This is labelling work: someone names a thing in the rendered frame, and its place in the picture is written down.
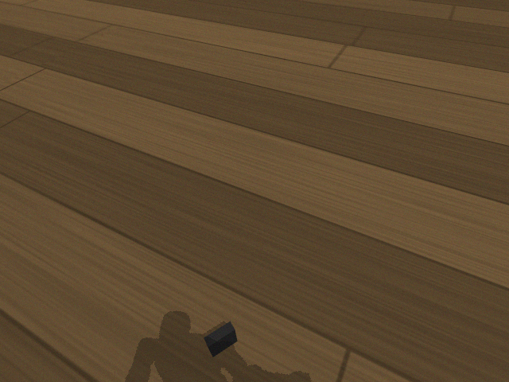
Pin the carton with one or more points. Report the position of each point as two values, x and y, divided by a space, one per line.
221 339

